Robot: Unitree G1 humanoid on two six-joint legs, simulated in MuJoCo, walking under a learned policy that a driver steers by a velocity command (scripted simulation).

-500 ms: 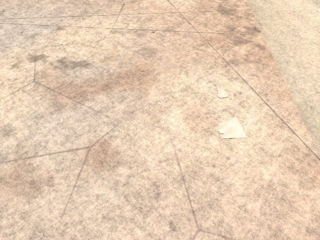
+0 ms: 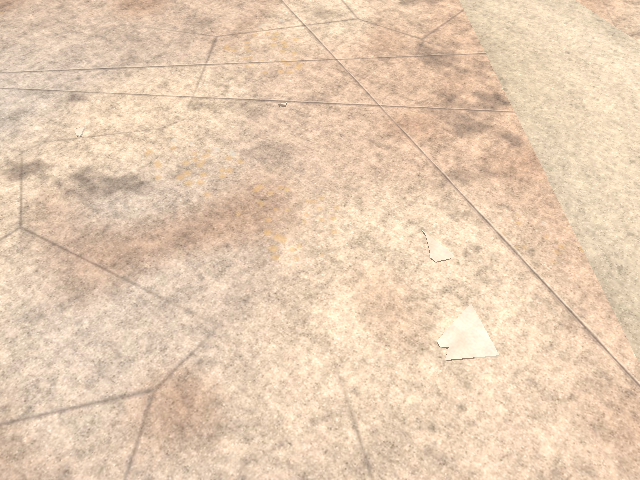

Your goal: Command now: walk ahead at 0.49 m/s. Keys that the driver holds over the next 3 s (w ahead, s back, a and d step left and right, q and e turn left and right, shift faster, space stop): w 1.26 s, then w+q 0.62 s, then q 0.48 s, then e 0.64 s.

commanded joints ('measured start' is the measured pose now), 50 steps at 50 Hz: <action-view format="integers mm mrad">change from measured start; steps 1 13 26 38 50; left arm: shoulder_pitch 70 -304 -32 135 21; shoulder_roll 64 42 79 145 131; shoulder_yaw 21 7 25 44 33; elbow -39 -170 -98 1 -53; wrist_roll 12 -3 25 0 -19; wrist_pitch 16 -19 -25 -9 -34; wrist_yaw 12 -31 -41 -8 -9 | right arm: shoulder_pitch -60 171 46 -275 -1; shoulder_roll -127 -173 -113 -61 -137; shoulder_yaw -22 -33 -21 -4 -40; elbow -56 25 -51 -156 -84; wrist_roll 0 22 25 23 11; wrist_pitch -26 19 0 8 -2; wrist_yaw -12 -50 -41 -20 -14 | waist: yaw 53 -75 18 83 -44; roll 99 72 -55 -26 107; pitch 8 51 -68 42 -111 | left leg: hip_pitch -70 227 -385 -390 278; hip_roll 279 305 220 167 371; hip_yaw -279 -164 -123 -62 -459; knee -300 -222 762 199 -120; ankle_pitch -152 22 -159 212 -139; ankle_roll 164 120 -45 -77 145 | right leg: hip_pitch -56 -143 422 473 -201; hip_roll -74 -8 -149 -126 -9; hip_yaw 31 -29 209 9 25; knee -76 -614 -977 -1034 88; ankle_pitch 99 332 224 309 -89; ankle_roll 29 61 -164 -143 -5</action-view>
